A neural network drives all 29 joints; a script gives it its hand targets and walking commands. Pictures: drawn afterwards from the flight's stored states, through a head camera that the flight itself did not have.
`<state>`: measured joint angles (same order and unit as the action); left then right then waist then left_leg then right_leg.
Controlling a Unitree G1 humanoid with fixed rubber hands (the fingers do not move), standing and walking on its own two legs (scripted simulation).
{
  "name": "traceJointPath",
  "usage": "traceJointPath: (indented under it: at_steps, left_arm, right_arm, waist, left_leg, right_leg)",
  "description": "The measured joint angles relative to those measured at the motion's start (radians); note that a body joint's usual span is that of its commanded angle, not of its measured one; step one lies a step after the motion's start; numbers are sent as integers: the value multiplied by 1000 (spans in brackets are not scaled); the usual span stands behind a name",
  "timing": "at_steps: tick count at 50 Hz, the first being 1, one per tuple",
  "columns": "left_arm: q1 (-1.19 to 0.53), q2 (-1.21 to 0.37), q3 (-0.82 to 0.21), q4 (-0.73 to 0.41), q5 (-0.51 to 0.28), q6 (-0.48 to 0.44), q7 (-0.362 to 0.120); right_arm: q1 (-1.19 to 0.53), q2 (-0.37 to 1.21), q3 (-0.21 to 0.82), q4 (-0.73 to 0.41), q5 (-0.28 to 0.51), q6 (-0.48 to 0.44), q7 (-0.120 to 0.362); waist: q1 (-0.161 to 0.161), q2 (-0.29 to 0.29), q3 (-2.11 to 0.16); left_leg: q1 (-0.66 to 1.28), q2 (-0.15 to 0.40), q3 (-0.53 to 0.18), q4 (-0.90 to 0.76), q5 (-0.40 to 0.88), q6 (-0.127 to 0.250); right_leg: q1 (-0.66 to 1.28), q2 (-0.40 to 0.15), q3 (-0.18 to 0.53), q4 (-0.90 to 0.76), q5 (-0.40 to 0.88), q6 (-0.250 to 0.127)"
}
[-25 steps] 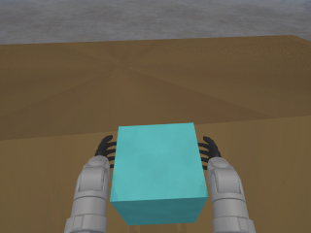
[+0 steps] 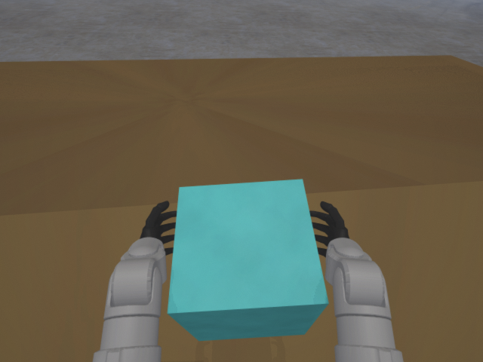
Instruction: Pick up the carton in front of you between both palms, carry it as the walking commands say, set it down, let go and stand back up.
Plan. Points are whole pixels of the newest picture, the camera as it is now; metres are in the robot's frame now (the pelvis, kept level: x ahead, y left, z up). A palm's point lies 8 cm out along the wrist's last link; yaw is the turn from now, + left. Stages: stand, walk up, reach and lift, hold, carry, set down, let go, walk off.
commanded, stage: carry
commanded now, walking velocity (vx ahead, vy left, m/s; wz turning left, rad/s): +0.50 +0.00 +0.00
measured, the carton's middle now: (246, 266) +0.29 -0.01 -0.01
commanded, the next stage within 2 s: none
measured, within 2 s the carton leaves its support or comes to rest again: neither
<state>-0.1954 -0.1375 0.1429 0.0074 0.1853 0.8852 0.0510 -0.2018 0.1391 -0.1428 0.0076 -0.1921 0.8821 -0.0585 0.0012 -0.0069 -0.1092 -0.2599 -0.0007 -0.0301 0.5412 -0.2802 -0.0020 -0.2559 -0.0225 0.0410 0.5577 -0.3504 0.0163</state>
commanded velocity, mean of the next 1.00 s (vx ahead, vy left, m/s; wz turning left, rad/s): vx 0.50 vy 0.00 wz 0.00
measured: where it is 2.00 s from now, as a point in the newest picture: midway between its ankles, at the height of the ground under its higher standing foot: (242, 202)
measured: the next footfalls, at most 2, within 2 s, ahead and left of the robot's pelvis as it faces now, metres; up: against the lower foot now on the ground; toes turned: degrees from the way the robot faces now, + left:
left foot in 0.26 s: +0.12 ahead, +0.10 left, +0.00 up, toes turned +8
right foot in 0.56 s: +0.40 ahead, -0.11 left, +0.00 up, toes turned -10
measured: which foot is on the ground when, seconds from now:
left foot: down 0.00-0.14, up 0.16-0.24, down 0.26-0.58, up 0.60-0.98, down 1.00-1.00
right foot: down 0.00-0.28, up 0.30-0.54, down 0.56-1.00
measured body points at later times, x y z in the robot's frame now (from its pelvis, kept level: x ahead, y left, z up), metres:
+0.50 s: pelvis +0.23 -0.01 +0.00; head +0.24 -0.02 +0.45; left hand +0.51 +0.13 +0.08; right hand +0.50 -0.18 +0.08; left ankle +0.08 +0.09 -0.73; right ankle +0.28 -0.11 -0.71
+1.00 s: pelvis +0.56 -0.01 -0.01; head +0.56 -0.02 +0.44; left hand +0.84 +0.14 +0.08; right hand +0.84 -0.16 +0.08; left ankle +0.70 +0.08 -0.73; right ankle +0.36 -0.10 -0.73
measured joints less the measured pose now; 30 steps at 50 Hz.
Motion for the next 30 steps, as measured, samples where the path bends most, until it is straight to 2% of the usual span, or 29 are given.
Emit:
traceJointPath:
  at_steps: [3, 7, 9, 11, 13, 14, 16, 18, 20, 22, 25, 27, 28, 29, 30]
  left_arm:
    - [23, 13, 1, -82, -40, 75, 6]
    - [14, 16, -18, -131, -68, 177, 21]
    - [6, -3, -36, -150, -62, 210, 31]
    - [15, 0, -67, -188, -62, 248, 47]
    - [30, 3, -74, -248, -60, 291, 56]
    - [43, 5, -67, -284, -61, 308, 56]
    - [75, 9, -41, -335, -72, 321, 53]
    - [89, 9, -30, -356, -82, 332, 51]
    - [77, 9, -27, -359, -88, 347, 51]
    - [55, 7, -27, -355, -92, 352, 49]
    - [37, 4, -31, -355, -91, 344, 42]
    - [24, 2, -35, -366, -87, 342, 40]
    - [18, 1, -42, -365, -83, 339, 41]
    - [12, 0, -50, -354, -80, 329, 41]
    - [7, -1, -56, -339, -76, 321, 42]
  right_arm:
    - [9, -1, 38, -75, 20, 83, -25]
    - [31, -17, 51, -166, 38, 196, -44]
    - [42, -39, 37, -215, 61, 241, -44]
    - [43, -45, 22, -244, 84, 275, -44]
    - [39, -28, 8, -269, 95, 299, -44]
    - [37, -11, 7, -281, 96, 306, -45]
    - [35, 0, 40, -285, 87, 306, -47]
    - [42, -5, 66, -297, 78, 319, -48]
    - [45, -6, 69, -318, 76, 337, -53]
    - [49, -6, 63, -344, 78, 344, -61]
    - [42, -5, 50, -376, 79, 353, -67]
    - [31, -4, 40, -397, 80, 359, -66]
    - [29, -4, 35, -406, 81, 359, -67]
    - [29, -5, 23, -408, 83, 355, -67]
    - [27, -6, 13, -401, 85, 351, -65]
  waist:
    - [7, 5, -31]
    - [-2, 32, -62]
    - [-6, 27, -66]
    - [-11, 3, -60]
    - [-11, -22, -51]
    - [-4, -34, -47]
    - [8, -32, -49]
    - [6, 2, -45]
    - [-6, 31, -33]
    - [-23, 45, -21]
    - [-39, 54, -4]
    - [-35, 53, 16]
    - [-34, 47, 19]
    - [-29, 50, 20]
    - [-20, 48, 23]
  left_leg:
    - [9, 8, 23, 12, -49, 1]
    - [6, 40, 6, 45, -107, -7]
    - [-40, 47, 42, 130, -139, -7]
    - [-76, 36, 97, 143, -179, -2]
    - [-82, 22, 147, 57, -129, 7]
    - [-60, 15, 168, 20, -39, 17]
    - [-18, 15, 200, 1, -53, 33]
    - [30, 28, 209, -40, -96, 35]
    - [88, 37, 203, -111, -90, 14]
    - [145, 40, 189, -178, -83, 12]
    - [226, 53, 169, -227, -108, -5]
    - [262, 72, 169, -164, -170, -22]
    - [256, 82, 171, -79, -211, -26]
    - [217, 99, 158, 52, -214, -24]
    - [155, 100, 123, 214, -205, -18]
  right_leg:
    - [-30, -17, -47, 40, -63, -10]
    - [13, -4, -110, -37, 35, 2]
    - [26, -9, -130, -29, -5, 4]
    - [48, -29, -140, -38, -40, 5]
    - [75, -48, -136, -53, -59, 15]
    - [80, -57, -123, -39, -77, 19]
    - [18, -69, -128, 114, -96, 15]
    - [-77, -41, -131, 294, -145, -2]
    - [-169, -17, -149, 379, -163, -16]
    - [-243, -12, -173, 349, -133, -24]
    - [-284, -7, -204, 144, 22, -29]
    - [-247, 5, -255, -8, 119, -38]
    - [-222, 5, -267, -33, 175, -59]
    - [-216, 4, -281, 7, 197, -86]
    - [-205, 4, -291, 41, 166, -104]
